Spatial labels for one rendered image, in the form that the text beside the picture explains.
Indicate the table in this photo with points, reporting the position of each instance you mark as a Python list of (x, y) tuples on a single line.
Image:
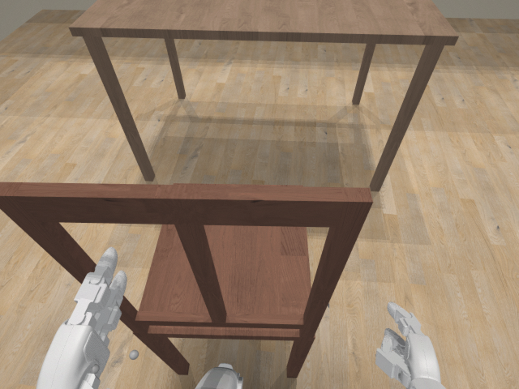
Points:
[(371, 22)]

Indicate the chair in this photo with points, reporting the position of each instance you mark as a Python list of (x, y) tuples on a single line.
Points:
[(231, 260)]

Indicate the robot left thigh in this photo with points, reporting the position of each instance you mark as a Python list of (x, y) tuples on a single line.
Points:
[(221, 378)]

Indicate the robot left hand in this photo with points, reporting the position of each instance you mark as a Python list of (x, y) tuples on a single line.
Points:
[(81, 341)]

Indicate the robot right hand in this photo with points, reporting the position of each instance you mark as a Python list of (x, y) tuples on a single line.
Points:
[(410, 359)]

